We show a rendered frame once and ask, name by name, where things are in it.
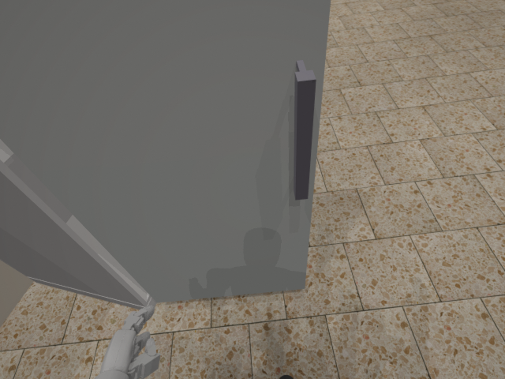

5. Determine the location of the left robot hand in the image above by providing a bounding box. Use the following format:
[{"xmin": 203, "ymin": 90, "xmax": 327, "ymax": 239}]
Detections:
[{"xmin": 100, "ymin": 305, "xmax": 160, "ymax": 379}]

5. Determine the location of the fridge door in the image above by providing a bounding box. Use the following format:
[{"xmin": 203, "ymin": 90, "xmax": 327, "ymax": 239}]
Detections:
[{"xmin": 0, "ymin": 0, "xmax": 331, "ymax": 303}]

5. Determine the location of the handle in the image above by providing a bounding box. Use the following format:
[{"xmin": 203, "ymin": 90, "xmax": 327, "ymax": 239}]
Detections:
[{"xmin": 294, "ymin": 60, "xmax": 316, "ymax": 200}]

